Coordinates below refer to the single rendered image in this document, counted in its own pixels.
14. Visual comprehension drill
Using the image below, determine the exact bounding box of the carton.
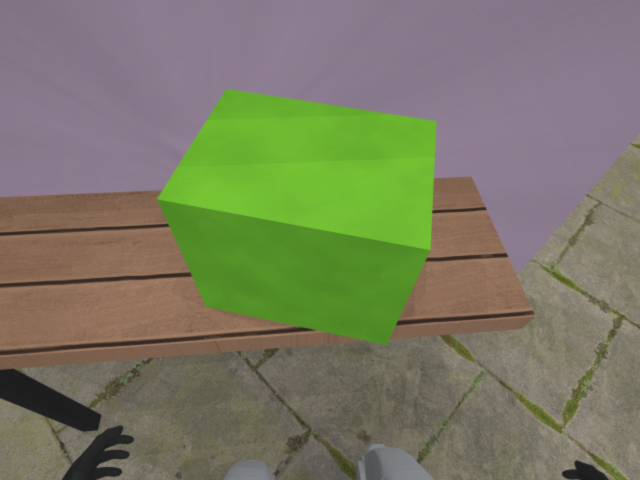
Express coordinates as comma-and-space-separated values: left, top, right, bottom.
157, 89, 436, 345

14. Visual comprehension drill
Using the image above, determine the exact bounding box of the right robot shin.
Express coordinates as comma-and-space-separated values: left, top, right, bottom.
367, 444, 385, 453

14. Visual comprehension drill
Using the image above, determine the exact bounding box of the table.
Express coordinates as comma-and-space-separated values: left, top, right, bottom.
0, 177, 536, 432

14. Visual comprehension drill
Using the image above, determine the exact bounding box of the robot left hand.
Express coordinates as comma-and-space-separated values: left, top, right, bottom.
62, 425, 134, 480

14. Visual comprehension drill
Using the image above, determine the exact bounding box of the right robot thigh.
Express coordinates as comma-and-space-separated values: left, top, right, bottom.
356, 447, 434, 480

